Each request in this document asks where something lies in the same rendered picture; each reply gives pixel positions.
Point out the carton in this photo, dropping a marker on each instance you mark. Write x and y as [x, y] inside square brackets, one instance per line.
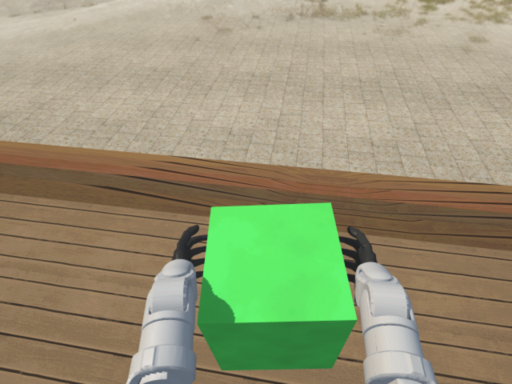
[275, 293]

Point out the robot right hand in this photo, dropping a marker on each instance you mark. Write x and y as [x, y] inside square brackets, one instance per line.
[363, 251]

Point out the robot right forearm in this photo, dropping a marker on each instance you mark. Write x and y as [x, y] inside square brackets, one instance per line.
[393, 349]

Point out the robot left hand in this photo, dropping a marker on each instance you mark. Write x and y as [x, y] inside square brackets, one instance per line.
[184, 245]

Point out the robot left forearm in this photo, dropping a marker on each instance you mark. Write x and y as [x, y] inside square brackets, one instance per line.
[165, 354]

